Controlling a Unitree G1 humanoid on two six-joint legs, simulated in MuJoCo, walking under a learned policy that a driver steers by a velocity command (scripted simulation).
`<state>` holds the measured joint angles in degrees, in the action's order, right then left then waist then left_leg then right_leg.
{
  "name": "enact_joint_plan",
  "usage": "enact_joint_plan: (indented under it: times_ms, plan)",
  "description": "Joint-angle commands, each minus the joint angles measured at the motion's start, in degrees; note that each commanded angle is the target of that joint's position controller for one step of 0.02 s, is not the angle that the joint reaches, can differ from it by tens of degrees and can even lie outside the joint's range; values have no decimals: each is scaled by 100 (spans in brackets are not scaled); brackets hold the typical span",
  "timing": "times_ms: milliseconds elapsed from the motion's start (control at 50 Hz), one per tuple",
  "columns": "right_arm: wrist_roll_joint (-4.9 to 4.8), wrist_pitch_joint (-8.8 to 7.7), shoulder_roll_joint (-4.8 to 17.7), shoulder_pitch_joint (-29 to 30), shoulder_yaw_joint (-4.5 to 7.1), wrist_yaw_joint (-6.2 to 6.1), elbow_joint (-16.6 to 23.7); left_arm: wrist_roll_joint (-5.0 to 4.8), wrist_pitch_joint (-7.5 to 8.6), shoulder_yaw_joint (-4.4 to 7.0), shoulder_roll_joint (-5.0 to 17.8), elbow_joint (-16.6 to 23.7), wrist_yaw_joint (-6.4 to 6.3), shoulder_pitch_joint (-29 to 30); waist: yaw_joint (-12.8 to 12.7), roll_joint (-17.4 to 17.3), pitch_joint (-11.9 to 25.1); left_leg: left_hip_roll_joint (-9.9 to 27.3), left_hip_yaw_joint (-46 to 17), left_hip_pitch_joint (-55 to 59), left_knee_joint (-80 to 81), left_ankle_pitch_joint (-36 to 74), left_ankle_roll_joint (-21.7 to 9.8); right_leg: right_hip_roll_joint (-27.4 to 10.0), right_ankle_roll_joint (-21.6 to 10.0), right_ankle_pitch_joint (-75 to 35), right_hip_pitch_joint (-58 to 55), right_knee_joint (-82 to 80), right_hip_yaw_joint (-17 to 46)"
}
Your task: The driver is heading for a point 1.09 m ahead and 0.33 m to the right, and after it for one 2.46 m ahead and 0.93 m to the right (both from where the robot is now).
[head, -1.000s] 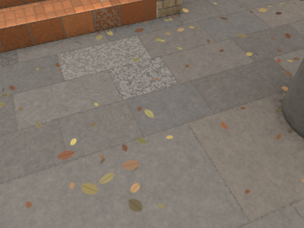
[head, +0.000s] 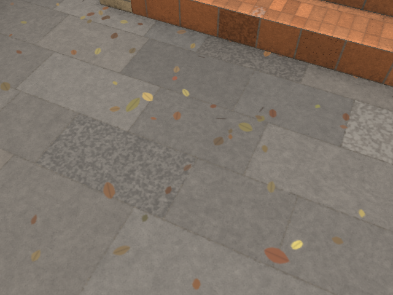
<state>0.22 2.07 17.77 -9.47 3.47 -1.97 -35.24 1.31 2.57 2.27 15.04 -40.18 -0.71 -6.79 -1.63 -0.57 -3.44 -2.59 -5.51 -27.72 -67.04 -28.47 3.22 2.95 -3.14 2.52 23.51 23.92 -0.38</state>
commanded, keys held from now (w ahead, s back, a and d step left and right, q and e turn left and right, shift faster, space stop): e+shift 0.22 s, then w+e+shift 0.44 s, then w+q+shift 0.34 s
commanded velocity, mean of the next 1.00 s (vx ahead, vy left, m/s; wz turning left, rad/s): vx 0.56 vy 0.00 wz -0.41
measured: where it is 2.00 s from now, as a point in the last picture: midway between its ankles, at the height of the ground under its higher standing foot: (335, 139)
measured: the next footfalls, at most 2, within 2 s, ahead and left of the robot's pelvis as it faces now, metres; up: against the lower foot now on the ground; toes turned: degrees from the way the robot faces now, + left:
left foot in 0.16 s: +0.08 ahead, +0.12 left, +0.00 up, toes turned -11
right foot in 0.74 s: +0.26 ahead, -0.33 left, +0.00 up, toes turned -40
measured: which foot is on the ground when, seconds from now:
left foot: up 0.00-0.14, down 0.16-0.76, up 0.78-1.00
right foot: down 0.00-0.18, up 0.20-0.72, down 0.74-1.00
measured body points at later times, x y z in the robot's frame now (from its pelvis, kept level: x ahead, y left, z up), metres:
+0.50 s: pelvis +0.08 +0.00 +0.01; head +0.09 +0.00 +0.46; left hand +0.33 +0.20 -0.08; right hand +0.05 -0.30 -0.09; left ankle +0.04 +0.13 -0.73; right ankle +0.09 -0.20 -0.63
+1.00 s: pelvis +0.32 -0.29 +0.00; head +0.31 -0.30 +0.45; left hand +0.47 -0.08 -0.12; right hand +0.28 -0.58 -0.12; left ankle +0.48 -0.16 -0.61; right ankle +0.23 -0.31 -0.73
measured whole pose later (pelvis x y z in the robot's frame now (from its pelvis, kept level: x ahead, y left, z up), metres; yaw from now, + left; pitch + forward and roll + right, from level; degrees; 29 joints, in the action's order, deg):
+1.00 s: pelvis +0.32 -0.29 +0.00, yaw -30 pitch -1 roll -1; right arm -3.6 -2.9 16.2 -15.3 3.5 0.6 -44.7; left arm 0.8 6.3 3.1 12.2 -47.2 2.4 -23.4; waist -1.8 -3.5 -0.5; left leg 7.7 -6.8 -43.9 -74.8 -2.0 -3.4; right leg 2.4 -3.8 20.8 4.2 25.6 -10.9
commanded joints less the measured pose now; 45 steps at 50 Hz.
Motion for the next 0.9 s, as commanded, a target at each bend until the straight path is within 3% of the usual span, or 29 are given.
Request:
enact_joint_plan:
  times_ms: [20, 40, 80, 140, 160, 180, 200, 220, 240, 260, 280, 300, 360, 440, 540, 660, 700, 720, 740, 760, 780, 800, 820, 840, 860, 880, 900]
  plan:
    - [105, -120, -169, -589, -140, -41, 237, -80, 45, 142, 673, 325, 113, 208, 315, 719, 909, 84, 352, 689, 1707, -255, -17, -969, -1072, -982, -619, -805, 1444]
    - [65, -130, -14, -501, -111, -62, 233, -111, 5, 225, 898, 319, 127, 77, 239, 843, 1006, 33, 321, 729, 2016, -57, -21, -1082, -1154, -851, -833, -744, 1679]
    - [-41, -119, 281, -456, -28, -74, 213, -164, -68, 315, 1131, 369, 128, -87, 199, 890, 1094, -53, 162, 878, 2569, 503, -115, -1292, -1196, -71, -978, -798, 2206]
    - [-57, -144, 306, -531, 25, -30, 170, -317, -201, 347, 1112, 448, 35, -32, 401, 868, 904, -177, 243, 1612, 3890, 1303, -431, -1095, -817, 1257, -412, -861, 2457]
    - [-26, -160, 429, -618, 79, -26, 164, -366, -228, 330, 997, 439, -10, -122, 455, 802, 914, 35, 151, 2190, 4250, 1454, -597, -883, -531, 1785, 63, -718, 2357]
    - [90, -147, 729, -974, 167, -65, 159, -344, -222, 266, 750, 515, -21, -113, 580, 359, 1064, 1006, -565, 2977, 4534, 1203, -963, -579, -154, 2506, 901, 19, 2024]
    - [250, -109, 1097, -840, 288, -45, 77, -392, -162, 227, 466, 782, 7, 102, 445, -1375, 754, 2237, -1890, 2590, 5093, 1422, -1667, 260, 139, 2831, 1902, 1489, 616]
    - [384, -189, 826, -342, 217, -25, 278, -278, -125, 369, 862, 688, 5, -174, 283, -1277, 702, 2704, -2112, 2086, 5187, 2349, -1955, -54, 401, 2952, 1827, 3007, 625]
    - [313, -284, 467, 30, 116, -43, 416, -300, -188, 459, 1043, 505, 18, -495, 95, -885, 799, 2385, -1645, 2135, 5248, 1574, -1702, -237, 450, 2410, 1890, 3701, 646]
    - [106, -393, 338, 178, 84, -43, 445, -279, -265, 471, 1022, 371, 28, -779, 24, -830, 786, 2041, -1309, 2316, 5363, 752, -1394, -332, 514, 1941, 2101, 4135, 557]
    - [-69, -482, 341, 156, 87, -49, 391, -233, -302, 462, 950, 374, 49, -841, 54, -883, 696, 1966, -1207, 2545, 5496, 261, -1260, -483, 579, 1610, 2505, 4574, 539]
    - [-108, -550, 366, 4, 81, -57, 323, -245, -305, 422, 807, 409, 97, -793, 127, -786, 580, 1928, -1056, 2653, 5601, 60, -1203, -611, 615, 1387, 2779, 4892, 519]
    - [39, -693, 456, -636, 131, -24, 83, -302, -205, 360, 643, 617, 194, -377, 455, -456, 330, 1874, -603, 3066, 5778, 115, -1168, -786, 673, 844, 3312, 4987, 437]
    - [96, -772, 594, -979, 201, 49, -162, -343, -143, 324, 551, 802, 257, -85, 587, -520, 10, 1980, -29, 3166, 5951, 413, -1168, -946, 727, 431, 3460, 4524, 515]
    - [73, -784, 786, -1061, 295, 91, -407, -360, -140, 213, 418, 998, 367, 319, 614, -481, -436, 2214, 793, 3086, 6121, 745, -1114, -1170, 551, 184, 3350, 3785, 293]
    - [-40, -695, 982, -1096, 383, 175, -698, -447, -110, 55, 352, 1177, 552, 854, 586, -335, -797, 2187, 1929, 3456, 6017, 1768, -897, -1194, -87, 710, 2741, 2700, -354]
    - [-126, -704, 1188, -1253, 396, 205, -814, -366, -85, 73, 418, 1124, 531, 591, 285, -481, -486, 2198, 2112, 3005, 5479, 4629, -1005, -591, -409, 1401, 1106, 2266, -748]
    - [-139, -689, 1371, -1239, 402, 207, -898, -374, -81, 236, 714, 971, 492, -186, -289, -656, -1, 2241, 2179, 2781, 4440, 6411, -1062, -133, -584, 1676, -157, 2147, -918]
    - [-161, -694, 1370, -1075, 340, 183, -911, -408, -101, 520, 1204, 568, 411, -1602, -1141, -558, 780, 2060, 2270, 1986, 2879, 7184, -963, 189, -839, 1115, -2295, 1620, -907]
    - [-17, -771, 740, -1171, 111, 172, -781, -426, -152, 702, 1725, 205, 273, -2580, -1328, 315, 1393, 1705, 1938, 21, 576, 3431, -686, -548, -861, 1326, -4477, 1831, 516]
    - [-185, -954, 72, -1729, -101, 215, -493, -313, -57, 694, 2308, 291, 234, -2400, -525, 2160, 2721, 545, 809, -1377, -1772, -367, -524, -2180, -1537, 4292, -5305, -10, 4212]
    - [-547, -1084, 752, -944, 51, 179, -511, -187, 101, 472, 1473, 405, 329, -2387, -1086, 755, 2771, 441, -613, -1604, -2229, -77, -706, -2476, -1121, 4935, -4790, -887, 4569]
    - [-689, -1081, 742, -416, 87, 142, -303, -179, 211, 385, 1212, 201, 403, -2245, -944, 506, 1504, 491, -461, -2087, -2094, 491, -751, -2480, -902, 4090, -3829, -1002, 3793]
    - [-547, -1045, 495, -423, 25, 71, -317, -205, 285, 361, 1141, 67, 421, -1890, -559, 346, 872, 794, -430, -2027, -1796, 953, -759, -2412, -802, 3362, -2853, -913, 3115]
    - [-338, -955, 427, -600, 41, 50, -440, -157, 321, 263, 740, 49, 425, -1387, -191, 413, 569, 1084, -425, -1781, -1503, 1541, -779, -2095, -597, 2842, -2151, -753, 2329]
    - [-360, -822, 319, -1065, 55, 116, -627, -42, 368, 199, 465, 60, 416, -1088, 121, 790, 501, 1285, -493, -1307, -1400, 2065, -766, -1906, -391, 2125, -1524, -717, 1631]
    - [-413, -689, 241, -1311, 68, 188, -785, -24, 421, 180, 259, 13, 395, -947, 262, 804, 472, 1354, -454, -1146, -1369, 2295, -721, -1750, -229, 1522, -1321, -824, 1173]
